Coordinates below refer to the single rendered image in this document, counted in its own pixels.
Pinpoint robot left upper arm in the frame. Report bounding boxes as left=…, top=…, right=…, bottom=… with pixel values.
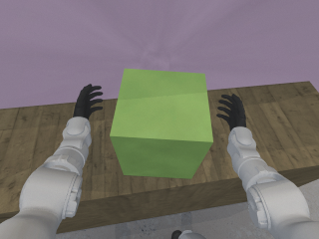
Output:
left=0, top=166, right=83, bottom=239

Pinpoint robot left forearm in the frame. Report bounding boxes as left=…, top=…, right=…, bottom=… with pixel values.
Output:
left=19, top=117, right=92, bottom=210

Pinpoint pedestal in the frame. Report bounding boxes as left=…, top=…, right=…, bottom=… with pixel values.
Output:
left=0, top=81, right=319, bottom=234

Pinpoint robot right upper arm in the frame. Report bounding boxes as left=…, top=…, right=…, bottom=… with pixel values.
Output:
left=246, top=179, right=319, bottom=239

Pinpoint robot left hand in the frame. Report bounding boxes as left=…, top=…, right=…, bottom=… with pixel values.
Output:
left=73, top=84, right=103, bottom=120

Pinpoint robot right forearm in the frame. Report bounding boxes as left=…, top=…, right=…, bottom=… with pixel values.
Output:
left=226, top=126, right=310, bottom=217

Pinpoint carton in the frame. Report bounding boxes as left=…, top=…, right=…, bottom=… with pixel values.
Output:
left=110, top=68, right=213, bottom=179

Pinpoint robot right hand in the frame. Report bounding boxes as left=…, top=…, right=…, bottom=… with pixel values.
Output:
left=216, top=94, right=246, bottom=131

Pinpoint right robot shin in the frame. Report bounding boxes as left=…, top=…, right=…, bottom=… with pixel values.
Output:
left=178, top=230, right=192, bottom=238

